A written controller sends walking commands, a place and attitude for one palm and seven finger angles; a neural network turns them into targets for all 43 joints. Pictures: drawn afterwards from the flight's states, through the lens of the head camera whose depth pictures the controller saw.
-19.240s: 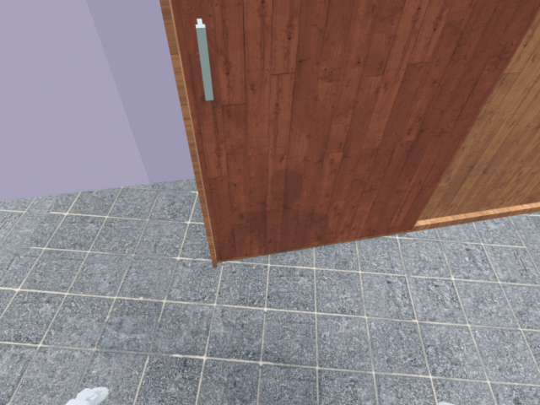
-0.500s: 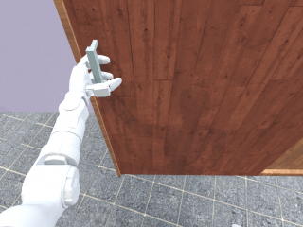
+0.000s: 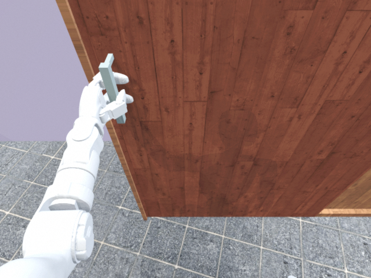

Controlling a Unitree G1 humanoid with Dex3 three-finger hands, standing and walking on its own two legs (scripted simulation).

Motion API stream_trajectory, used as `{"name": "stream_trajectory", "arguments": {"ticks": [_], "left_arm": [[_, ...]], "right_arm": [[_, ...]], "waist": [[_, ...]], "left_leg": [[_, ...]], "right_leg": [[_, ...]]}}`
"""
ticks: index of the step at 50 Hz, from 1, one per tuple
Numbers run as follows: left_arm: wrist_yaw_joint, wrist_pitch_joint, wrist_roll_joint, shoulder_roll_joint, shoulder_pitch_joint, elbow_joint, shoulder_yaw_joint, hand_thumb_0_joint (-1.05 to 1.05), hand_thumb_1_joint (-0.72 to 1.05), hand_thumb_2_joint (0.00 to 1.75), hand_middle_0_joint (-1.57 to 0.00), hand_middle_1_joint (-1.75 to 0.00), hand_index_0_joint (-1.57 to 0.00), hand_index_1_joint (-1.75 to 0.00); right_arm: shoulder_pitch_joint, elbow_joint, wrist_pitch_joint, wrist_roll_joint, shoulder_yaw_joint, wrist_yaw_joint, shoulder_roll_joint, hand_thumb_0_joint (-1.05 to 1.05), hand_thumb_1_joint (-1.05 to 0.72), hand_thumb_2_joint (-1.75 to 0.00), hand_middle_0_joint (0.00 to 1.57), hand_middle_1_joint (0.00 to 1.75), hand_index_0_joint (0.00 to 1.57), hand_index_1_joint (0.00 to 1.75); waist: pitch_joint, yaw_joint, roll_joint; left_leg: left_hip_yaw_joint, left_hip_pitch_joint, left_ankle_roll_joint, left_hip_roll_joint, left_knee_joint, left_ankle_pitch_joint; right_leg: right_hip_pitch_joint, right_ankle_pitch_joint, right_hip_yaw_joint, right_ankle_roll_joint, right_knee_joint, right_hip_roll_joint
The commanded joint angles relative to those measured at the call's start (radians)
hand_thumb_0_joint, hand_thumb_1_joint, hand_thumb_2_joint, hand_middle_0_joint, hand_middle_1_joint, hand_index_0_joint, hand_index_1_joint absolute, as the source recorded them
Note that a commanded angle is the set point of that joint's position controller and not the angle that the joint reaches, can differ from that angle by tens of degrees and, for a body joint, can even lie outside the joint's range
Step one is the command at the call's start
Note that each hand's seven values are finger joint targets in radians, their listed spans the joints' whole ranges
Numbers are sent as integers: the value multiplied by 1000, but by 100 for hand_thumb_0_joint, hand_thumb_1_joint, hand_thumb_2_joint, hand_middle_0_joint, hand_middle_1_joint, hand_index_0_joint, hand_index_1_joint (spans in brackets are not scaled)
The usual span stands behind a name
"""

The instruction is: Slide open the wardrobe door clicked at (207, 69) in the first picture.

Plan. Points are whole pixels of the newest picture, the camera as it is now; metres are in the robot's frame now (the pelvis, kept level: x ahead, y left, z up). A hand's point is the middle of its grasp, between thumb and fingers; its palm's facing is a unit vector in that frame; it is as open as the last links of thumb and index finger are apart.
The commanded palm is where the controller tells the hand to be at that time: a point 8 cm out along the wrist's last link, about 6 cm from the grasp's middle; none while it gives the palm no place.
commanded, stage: grip the handle and tug to test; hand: left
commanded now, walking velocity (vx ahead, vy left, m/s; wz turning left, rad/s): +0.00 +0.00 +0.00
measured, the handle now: (115, 90) +0.50 +0.17 +0.15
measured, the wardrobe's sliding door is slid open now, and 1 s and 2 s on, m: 0.00 0.00 0.07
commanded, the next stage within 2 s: tug the door sideways, standing still in 0.44 s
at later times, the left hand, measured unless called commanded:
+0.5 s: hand (121, 105) +0.44 +0.14 +0.15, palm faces -0.01 -1.00 +0.02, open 5.3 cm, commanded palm +0.40 +0.20 +0.15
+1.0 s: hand (124, 105) +0.44 +0.14 +0.15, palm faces +0.07 -1.00 -0.02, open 5.4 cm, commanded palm +0.42 +0.14 +0.15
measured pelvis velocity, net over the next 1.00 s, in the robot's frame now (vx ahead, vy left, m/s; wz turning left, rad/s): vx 0.01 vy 0.01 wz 0.05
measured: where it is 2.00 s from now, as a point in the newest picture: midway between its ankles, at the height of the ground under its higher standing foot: outside the picture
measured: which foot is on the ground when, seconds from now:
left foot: down 0.00-1.00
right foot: down 0.00-1.00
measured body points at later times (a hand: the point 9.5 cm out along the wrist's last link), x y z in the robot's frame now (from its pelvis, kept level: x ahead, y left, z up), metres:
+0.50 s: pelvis +0.02 +0.00 +0.00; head +0.04 -0.01 +0.45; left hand +0.44 +0.20 +0.15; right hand +0.13 -0.26 -0.10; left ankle +0.01 +0.11 -0.73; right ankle -0.01 -0.10 -0.73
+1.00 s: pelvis +0.01 +0.01 +0.00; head +0.04 +0.00 +0.45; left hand +0.43 +0.19 +0.15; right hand +0.12 -0.23 -0.12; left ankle +0.01 +0.11 -0.73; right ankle -0.01 -0.10 -0.73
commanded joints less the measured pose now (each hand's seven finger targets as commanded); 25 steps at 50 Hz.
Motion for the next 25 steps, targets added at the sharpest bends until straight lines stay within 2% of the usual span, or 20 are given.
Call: {"name": "stream_trajectory", "arguments": {"ticks": [1, 2, 3, 5, 7, 8, 9, 10, 13, 14, 15, 16, 18, 21, 22, 23, 24, 25], "left_arm": [[-19, -73, -14, 169, -450, -282, 18, 0, 90, 90, -45, -140, -45, -140], [-22, -68, -16, 161, -447, -284, 11, 0, 90, 90, -45, -140, -45, -140], [-20, -68, -19, 184, -429, -285, 31, 0, 90, 90, -45, -140, -45, -140], [-23, -61, -21, 213, -387, -316, 63, 0, 90, 90, -45, -140, -45, -140], [-32, -50, -25, 174, -341, -350, 38, 0, 90, 90, -45, -140, -45, -140], [-31, -44, -27, 183, -315, -335, 47, 0, 90, 90, -45, -140, -45, -140], [-34, -34, -29, 190, -298, -336, 53, 0, 90, 90, -45, -140, -45, -140], [-35, -29, -31, 201, -312, -354, 62, 0, 90, 90, -45, -140, -45, -140], [-37, -7, -31, 220, -248, -374, 82, 0, 90, 90, -45, -140, -45, -140], [-41, 2, -31, 200, -242, -384, 67, 0, 90, 90, -45, -140, -45, -140], [-42, 13, -34, 208, -233, -381, 78, 0, 90, 90, -45, -140, -45, -140], [-43, 18, -33, 199, -240, -418, 68, 0, 90, 90, -45, -140, -45, -140], [-42, 31, -38, 214, -146, -446, 98, 0, 90, 90, -45, -140, -45, -140], [-47, 59, -43, 210, -96, -480, 103, 0, 90, 90, -45, -140, -45, -140], [-48, 67, -42, 201, -98, -502, 91, 0, 90, 90, -45, -140, -45, -140], [-42, 74, -41, 218, -93, -500, 106, 0, 90, 90, -45, -140, -45, -140], [-41, 81, -38, 214, -101, -522, 102, 0, 90, 90, -45, -140, -45, -140], [-42, 93, -39, 197, -88, -523, 91, 0, 90, 90, -45, -140, -45, -140]], "right_arm": [[-9, -118, -43, 6, -48, -7, -129, 0, -90, -90, 20, 30, 20, 30], [-9, -117, -42, 6, -47, -7, -129, 0, -90, -90, 20, 30, 20, 30], [-7, -119, -39, 5, -49, -9, -132, 0, -90, -90, 20, 30, 20, 30], [-16, -129, -36, 5, -48, -8, -134, 0, -90, -90, 20, 30, 20, 30], [-30, -143, -36, 6, -48, -5, -127, 0, -90, -90, 20, 30, 20, 30], [-24, -142, -33, 5, -49, -5, -130, 0, -90, -90, 20, 30, 20, 30], [-32, -141, -30, 8, -47, -6, -129, 0, -90, -90, 20, 30, 20, 30], [-34, -146, -27, 8, -45, -5, -130, 0, -90, -90, 20, 30, 20, 30], [-41, -160, -18, 7, -47, -9, -132, 0, -90, -90, 20, 30, 20, 30], [-50, -164, -17, 10, -44, -8, -127, 0, -90, -90, 20, 30, 20, 30], [-46, -163, -14, 10, -45, -10, -128, 0, -90, -90, 20, 30, 20, 30], [-50, -168, -11, 10, -47, -9, -127, 0, -90, -90, 20, 30, 20, 30], [-55, -182, -8, 7, -51, -7, -128, 0, -90, -90, 20, 30, 20, 30], [-65, -192, -1, 9, -48, -5, -125, 0, -90, -90, 20, 30, 20, 30], [-73, -196, 2, 11, -46, -5, -123, 0, -90, -90, 20, 30, 20, 30], [-67, -197, 7, 9, -47, -8, -127, 0, -90, -90, 20, 30, 20, 30], [-77, -201, 8, 10, -46, -8, -123, 0, -90, -90, 20, 30, 20, 30], [-76, -202, 10, 10, -47, -7, -121, 0, -90, -90, 20, 30, 20, 30]], "waist": [[-352, 11, -11], [-351, 8, -19], [-346, 12, -45], [-365, 30, -48], [-377, 41, -13], [-369, 37, -53], [-344, 39, -41], [-341, 39, -44], [-341, 53, -52], [-329, 48, -41], [-325, 49, -61], [-339, 47, -40], [-371, 74, -45], [-351, 77, -68], [-337, 73, -48], [-338, 74, -70], [-330, 72, -42], [-325, 69, -57]], "left_leg": [[-38, 215, 33, -26, -29, 312], [-38, 216, 33, -26, -30, 308], [-33, 203, 37, -27, -28, 314], [-29, 199, 37, -29, -33, 340], [-21, 212, 35, -31, -33, 370], [-21, 203, 38, -31, -30, 375], [-18, 192, 37, -29, -35, 365], [-18, 189, 37, -32, -38, 351], [-12, 185, 39, -32, -42, 359], [-12, 188, 39, -31, -44, 367], [-11, 187, 39, -30, -43, 372], [-9, 201, 39, -30, -42, 394], [-3, 207, 38, -30, -38, 439], [-2, 200, 35, -28, -47, 453], [0, 206, 35, -28, -48, 450], [-1, 204, 36, -27, -47, 461], [1, 209, 36, -26, -50, 460], [2, 213, 37, -27, -49, 459]], "right_leg": [[90, 423, 24, 8, -52, 11], [90, 423, 23, 9, -54, 11], [113, 438, 25, 10, -56, 8], [146, 487, 29, 10, -50, 7], [158, 519, 28, 8, -44, 6], [171, 527, 25, 11, -46, 4], [162, 527, 27, 12, -50, 4], [165, 520, 29, 13, -52, 4], [192, 530, 29, 12, -54, 0], [182, 542, 30, 12, -54, 0], [183, 552, 29, 14, -55, 1], [186, 573, 31, 14, -52, 0], [229, 619, 30, 13, -45, -3], [238, 646, 27, 15, -45, -4], [228, 643, 27, 15, -48, -4], [242, 643, 25, 14, -48, -5], [231, 646, 29, 15, -51, -5], [227, 648, 27, 17, -53, -3]]}}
